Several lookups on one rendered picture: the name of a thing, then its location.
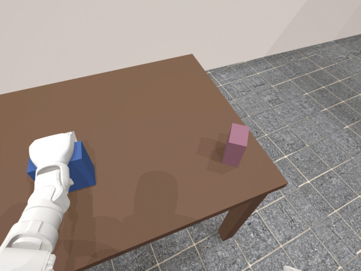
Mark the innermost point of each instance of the robot left forearm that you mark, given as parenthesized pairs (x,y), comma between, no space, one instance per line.
(38,226)

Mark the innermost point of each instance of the robot left hand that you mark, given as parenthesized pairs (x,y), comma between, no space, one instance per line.
(55,148)

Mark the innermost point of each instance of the robot left upper arm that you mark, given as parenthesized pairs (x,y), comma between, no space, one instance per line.
(19,259)

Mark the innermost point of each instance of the sponge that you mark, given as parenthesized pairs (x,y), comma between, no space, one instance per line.
(81,168)

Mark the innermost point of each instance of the table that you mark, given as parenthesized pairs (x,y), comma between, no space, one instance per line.
(156,135)

